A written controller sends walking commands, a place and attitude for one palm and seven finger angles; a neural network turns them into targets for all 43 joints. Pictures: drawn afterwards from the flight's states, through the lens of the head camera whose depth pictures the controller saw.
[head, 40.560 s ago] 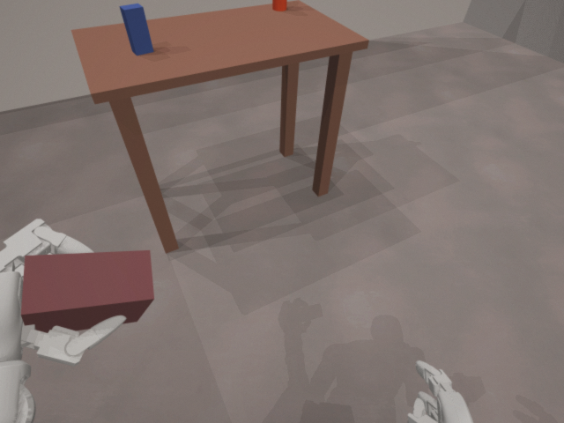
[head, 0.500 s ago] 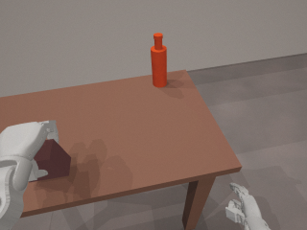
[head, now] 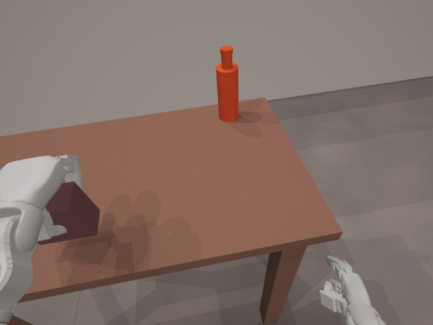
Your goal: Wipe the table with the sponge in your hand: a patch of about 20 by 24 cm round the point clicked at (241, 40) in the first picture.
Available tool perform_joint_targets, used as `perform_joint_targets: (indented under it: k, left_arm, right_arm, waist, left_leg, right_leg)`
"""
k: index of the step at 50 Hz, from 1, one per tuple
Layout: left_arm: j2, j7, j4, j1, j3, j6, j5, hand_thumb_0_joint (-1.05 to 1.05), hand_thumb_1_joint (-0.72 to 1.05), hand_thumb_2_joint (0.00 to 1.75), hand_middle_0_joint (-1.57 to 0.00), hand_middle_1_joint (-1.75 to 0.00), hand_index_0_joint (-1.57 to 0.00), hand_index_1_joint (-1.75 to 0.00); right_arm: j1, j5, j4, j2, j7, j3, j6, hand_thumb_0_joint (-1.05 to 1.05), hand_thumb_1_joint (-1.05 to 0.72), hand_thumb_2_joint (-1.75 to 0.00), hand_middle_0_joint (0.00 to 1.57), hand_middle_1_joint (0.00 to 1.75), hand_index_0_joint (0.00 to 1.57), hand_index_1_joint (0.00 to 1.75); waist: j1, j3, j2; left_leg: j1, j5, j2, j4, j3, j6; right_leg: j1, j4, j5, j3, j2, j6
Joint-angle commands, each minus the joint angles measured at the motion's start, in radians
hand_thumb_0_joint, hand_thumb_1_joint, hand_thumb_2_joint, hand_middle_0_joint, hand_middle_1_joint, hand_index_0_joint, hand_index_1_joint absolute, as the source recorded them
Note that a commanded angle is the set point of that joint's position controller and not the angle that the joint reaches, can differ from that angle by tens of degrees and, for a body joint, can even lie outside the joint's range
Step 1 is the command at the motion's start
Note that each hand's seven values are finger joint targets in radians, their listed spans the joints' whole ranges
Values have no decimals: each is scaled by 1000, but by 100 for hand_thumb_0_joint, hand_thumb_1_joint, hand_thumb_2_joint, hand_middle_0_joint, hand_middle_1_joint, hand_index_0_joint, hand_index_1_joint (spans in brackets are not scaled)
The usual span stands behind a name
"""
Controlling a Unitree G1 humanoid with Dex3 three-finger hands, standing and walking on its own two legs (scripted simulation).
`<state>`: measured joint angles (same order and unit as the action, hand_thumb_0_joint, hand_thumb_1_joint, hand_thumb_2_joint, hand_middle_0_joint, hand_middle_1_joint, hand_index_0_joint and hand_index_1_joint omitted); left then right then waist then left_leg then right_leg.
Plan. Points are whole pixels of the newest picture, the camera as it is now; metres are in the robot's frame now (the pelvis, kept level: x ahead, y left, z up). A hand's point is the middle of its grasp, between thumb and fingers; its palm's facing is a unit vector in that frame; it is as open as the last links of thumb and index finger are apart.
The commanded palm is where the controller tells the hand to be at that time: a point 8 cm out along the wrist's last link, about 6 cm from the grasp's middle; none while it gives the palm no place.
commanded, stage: lift the sponge slowly off the table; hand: left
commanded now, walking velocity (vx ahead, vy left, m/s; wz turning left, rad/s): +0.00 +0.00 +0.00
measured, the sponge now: (61, 218) +0.22 +0.34 +0.09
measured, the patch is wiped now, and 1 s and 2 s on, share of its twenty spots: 0.95 0.95 0.95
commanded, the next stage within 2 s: bring the sponge back beside the body in 0.80 s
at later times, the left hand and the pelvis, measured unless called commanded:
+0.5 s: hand (52, 178) +0.24 +0.32 +0.18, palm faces +0.08 +0.00 -1.00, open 9.6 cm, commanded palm +0.21 +0.32 +0.26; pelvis +0.00 +0.00 +0.00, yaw +0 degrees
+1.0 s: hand (55, 175) +0.24 +0.31 +0.19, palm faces +0.07 +0.01 -1.00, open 9.6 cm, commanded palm +0.20 +0.31 +0.26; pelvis -0.01 -0.01 +0.00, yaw +0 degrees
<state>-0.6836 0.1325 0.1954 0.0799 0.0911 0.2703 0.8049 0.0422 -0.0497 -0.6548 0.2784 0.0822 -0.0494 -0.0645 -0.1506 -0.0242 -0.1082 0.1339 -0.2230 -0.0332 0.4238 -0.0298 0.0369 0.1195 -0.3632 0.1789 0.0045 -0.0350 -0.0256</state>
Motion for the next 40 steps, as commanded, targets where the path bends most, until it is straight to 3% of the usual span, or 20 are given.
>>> perform_joint_targets:
  k: [1,2,4,6,7,10,12,16,17,20,22,24,26,27,30,32,33,36,37,40]
  left_arm:
    - [-321,-47,167,-327,208,-4,28,0,10,130,-120,-160,-120,-160]
    - [-333,-46,184,-325,230,3,25,0,10,130,-120,-160,-120,-160]
    - [-328,-39,165,-317,217,7,19,0,10,130,-120,-160,-120,-160]
    - [-348,-28,140,-293,238,18,7,0,10,130,-120,-160,-120,-160]
    - [-362,-24,156,-299,257,29,9,0,10,130,-120,-160,-120,-160]
    - [-324,-7,160,-316,206,41,-1,0,10,130,-120,-160,-120,-160]
    - [-314,5,166,-331,201,52,-4,0,10,130,-120,-160,-120,-160]
    - [-352,20,171,-336,217,44,1,0,10,130,-120,-160,-120,-160]
    - [-370,20,226,-350,236,46,4,0,10,130,-120,-160,-120,-160]
    - [-359,18,215,-383,217,30,3,0,10,130,-120,-160,-120,-160]
    - [-361,12,283,-405,227,28,4,0,10,130,-120,-160,-120,-160]
    - [-373,3,250,-396,236,31,4,0,10,130,-120,-160,-120,-160]
    - [-384,2,209,-384,251,49,1,0,10,130,-120,-160,-120,-160]
    - [-376,3,214,-396,249,69,1,0,10,130,-120,-160,-120,-160]
    - [-356,13,165,-439,204,102,-3,0,10,130,-120,-160,-120,-160]
    - [-342,26,213,-468,189,123,0,0,10,130,-120,-160,-120,-160]
    - [-353,31,212,-437,197,129,-5,0,10,130,-120,-160,-120,-160]
    - [-347,63,242,-386,185,139,-2,0,10,130,-120,-160,-120,-160]
    - [-337,70,244,-382,181,151,4,0,10,130,-120,-160,-120,-160]
    - [-337,91,210,-374,170,143,3,0,10,130,-120,-160,-120,-160]
  right_arm:
    - [-198,0,163,112,13,36,57,0,-90,-90,20,30,20,30]
    - [-241,-7,173,104,8,27,68,0,-90,-90,20,30,20,30]
    - [-208,0,169,106,7,31,59,0,-90,-90,20,30,20,30]
    - [-204,1,167,116,4,34,49,0,-90,-90,20,30,20,30]
    - [-249,-7,174,110,-1,26,56,0,-90,-90,20,30,20,30]
    - [-220,-3,181,115,-3,27,48,0,-90,-90,20,30,20,30]
    - [-259,-15,190,105,-2,18,59,0,-90,-90,20,30,20,30]
    - [-210,-5,187,119,2,29,50,0,-90,-90,20,30,20,30]
    - [-259,-14,201,108,0,19,60,0,-90,-90,20,30,20,30]
    - [-212,-4,192,112,7,24,57,0,-90,-90,20,30,20,30]
    - [-260,-14,206,97,4,16,72,0,-90,-90,20,30,20,30]
    - [-209,-4,188,104,4,24,64,0,-90,-90,20,30,20,30]
    - [-204,-2,180,113,3,28,55,0,-90,-90,20,30,20,30]
    - [-259,-13,189,105,0,18,61,0,-90,-90,20,30,20,30]
    - [-224,-9,180,119,1,23,46,0,-90,-90,20,30,20,30]
    - [-288,-24,196,106,-4,12,55,0,-90,-90,20,30,20,30]
    - [-247,-10,194,116,-2,20,51,0,-90,-90,20,30,20,30]
    - [-238,-12,200,113,-6,19,40,0,-90,-90,20,30,20,30]
    - [-291,-24,211,107,-11,9,49,0,-90,-90,20,30,20,30]
    - [-236,-14,201,118,-6,12,32,0,-90,-90,20,30,20,30]
  waist:
    - [25,195,2]
    - [20,205,-22]
    - [14,213,-13]
    - [10,208,14]
    - [10,206,-12]
    - [12,200,-10]
    - [20,195,-17]
    - [11,235,30]
    - [12,248,-8]
    - [13,238,-1]
    - [9,253,-55]
    - [5,252,-29]
    - [2,228,9]
    - [2,216,-8]
    - [6,210,12]
    - [7,231,-45]
    - [-7,273,-28]
    - [-1,270,20]
    - [4,259,-10]
    - [8,216,59]
  left_leg:
    - [-25,171,8,-72,-68,-3]
    - [-26,166,7,-71,-75,-5]
    - [-14,186,8,-70,-66,-7]
    - [-6,190,9,-62,-65,-6]
    - [-6,180,8,-63,-71,-7]
    - [2,197,11,-68,-66,-9]
    - [-3,171,12,-66,-71,-7]
    - [-3,190,13,-58,-68,-4]
    - [-16,191,9,-56,-75,-2]
    - [-21,197,13,-60,-71,-4]
    - [-34,206,13,-64,-87,-7]
    - [-28,229,14,-61,-78,-11]
    - [-14,223,15,-63,-74,-12]
    - [-9,211,13,-63,-82,-13]
    - [7,207,15,-74,-72,-16]
    - [-4,208,13,-77,-80,-17]
    - [0,222,12,-69,-71,-14]
    - [-1,238,13,-67,-73,-10]
    - [1,223,13,-66,-79,-9]
    - [22,194,16,-68,-67,-5]
  right_leg:
    - [-51,54,-61,-93,20,-62]
    - [-59,52,-58,-131,7,-75]
    - [-71,38,-83,-96,25,-66]
    - [-70,40,-99,-102,29,-62]
    - [-65,42,-84,-137,14,-74]
    - [-59,33,-104,-81,26,-60]
    - [-40,39,-75,-120,15,-67]
    - [-63,23,-105,-91,35,-57]
    - [-63,24,-98,-129,16,-68]
    - [-55,27,-98,-81,28,-59]
    - [-63,23,-101,-123,12,-74]
    - [-68,17,-120,-93,27,-67]
    - [-61,24,-125,-95,29,-63]
    - [-52,28,-108,-135,13,-76]
    - [-52,27,-111,-87,29,-62]
    - [-56,21,-108,-127,16,-76]
    - [-89,5,-132,-90,33,-68]
    - [-81,-1,-157,-81,35,-57]
    - [-67,1,-135,-124,17,-69]
    - [-40,10,-113,-68,32,-51]
